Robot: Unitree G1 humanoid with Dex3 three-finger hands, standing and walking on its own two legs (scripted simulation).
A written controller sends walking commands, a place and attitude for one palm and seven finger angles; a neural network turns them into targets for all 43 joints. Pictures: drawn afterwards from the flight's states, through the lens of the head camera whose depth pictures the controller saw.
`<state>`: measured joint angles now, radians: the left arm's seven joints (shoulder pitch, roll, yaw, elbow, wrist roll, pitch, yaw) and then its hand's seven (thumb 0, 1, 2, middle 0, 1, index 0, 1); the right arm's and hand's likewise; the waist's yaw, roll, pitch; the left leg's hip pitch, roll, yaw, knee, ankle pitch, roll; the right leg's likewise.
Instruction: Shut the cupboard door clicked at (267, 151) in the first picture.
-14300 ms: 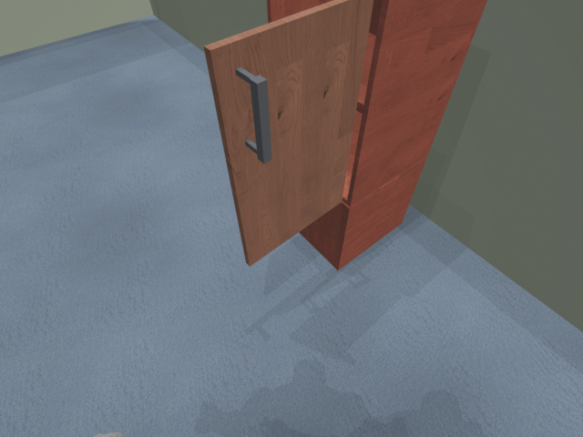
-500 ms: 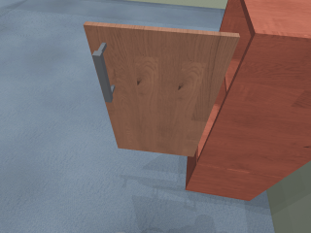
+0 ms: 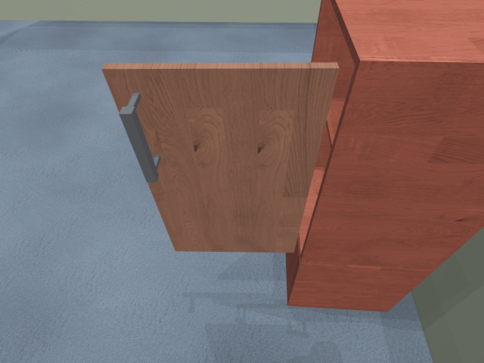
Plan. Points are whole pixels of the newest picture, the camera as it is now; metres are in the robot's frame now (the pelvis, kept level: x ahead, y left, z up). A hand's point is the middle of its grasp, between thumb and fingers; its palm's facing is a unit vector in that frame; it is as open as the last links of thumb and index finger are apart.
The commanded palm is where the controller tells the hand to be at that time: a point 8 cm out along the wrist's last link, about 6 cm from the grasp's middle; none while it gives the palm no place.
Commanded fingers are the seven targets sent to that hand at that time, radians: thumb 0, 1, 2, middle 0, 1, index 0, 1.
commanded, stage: come to a stop and stand still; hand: left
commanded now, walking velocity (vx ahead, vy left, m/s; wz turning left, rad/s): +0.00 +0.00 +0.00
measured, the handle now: (144, 140) +0.45 +0.19 +0.13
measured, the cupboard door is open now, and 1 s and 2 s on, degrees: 92 92 92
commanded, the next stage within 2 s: look again from close up in 0.36 s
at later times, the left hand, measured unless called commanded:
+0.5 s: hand out of the picture +0.02 +0.19 -0.17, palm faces -0.01 -0.98 -0.20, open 7.4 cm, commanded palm none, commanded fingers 0.00 0.90 0.90 -0.20 -0.30 -0.20 -0.30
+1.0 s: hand out of the picture +0.04 +0.21 -0.17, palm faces -0.01 -0.98 -0.19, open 7.4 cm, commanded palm none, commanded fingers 0.00 0.90 0.90 -0.20 -0.30 -0.20 -0.30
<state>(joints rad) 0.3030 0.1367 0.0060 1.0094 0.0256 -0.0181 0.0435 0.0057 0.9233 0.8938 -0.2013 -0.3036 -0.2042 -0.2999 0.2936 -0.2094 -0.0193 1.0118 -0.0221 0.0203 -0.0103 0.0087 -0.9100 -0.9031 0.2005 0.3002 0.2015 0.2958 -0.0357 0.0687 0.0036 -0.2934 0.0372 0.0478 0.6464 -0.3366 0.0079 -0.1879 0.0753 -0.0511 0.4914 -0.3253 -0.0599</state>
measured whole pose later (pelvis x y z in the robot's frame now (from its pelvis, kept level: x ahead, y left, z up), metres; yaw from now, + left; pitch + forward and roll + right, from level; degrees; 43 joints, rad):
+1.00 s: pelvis +0.03 +0.04 +0.01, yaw -1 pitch +0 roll +0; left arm 0.27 0.18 -0.01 1.09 0.01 -0.01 0.05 0.00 0.91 0.89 -0.20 -0.30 -0.20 -0.30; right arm 0.25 -0.16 0.03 1.13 -0.01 -0.02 -0.03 0.01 -0.91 -0.90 0.20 0.30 0.20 0.30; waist 0.00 -0.03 0.02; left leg -0.13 -0.06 0.10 0.42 -0.31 0.08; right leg -0.10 -0.01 0.00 0.43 -0.33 0.01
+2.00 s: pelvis +0.00 +0.03 -0.03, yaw +3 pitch +8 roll -2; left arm 0.46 0.25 0.22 -0.23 -0.32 -0.26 -0.23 0.01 0.90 0.90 -0.90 -1.07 -0.90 -1.07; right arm 0.34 -0.26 0.03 0.56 0.03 -0.26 -0.04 0.02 -0.90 -0.90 0.20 0.30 0.21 0.30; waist 0.02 0.04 -0.08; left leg -0.54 -0.06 -0.01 0.86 -0.45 0.07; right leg -0.56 0.06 -0.07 0.80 -0.38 -0.05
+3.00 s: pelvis +0.00 +0.03 +0.00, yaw +3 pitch -1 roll -1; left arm 0.24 0.29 0.23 -0.27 -0.30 0.04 -0.23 0.01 0.90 0.90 -1.30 -1.50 -1.30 -1.50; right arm 0.24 -0.26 0.07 0.61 0.06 -0.25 -0.07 0.02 -0.90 -0.90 0.20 0.30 0.20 0.30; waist 0.05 0.06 -0.05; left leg -0.24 -0.06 -0.03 0.59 -0.34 0.06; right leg -0.26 0.06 -0.06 0.55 -0.28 -0.06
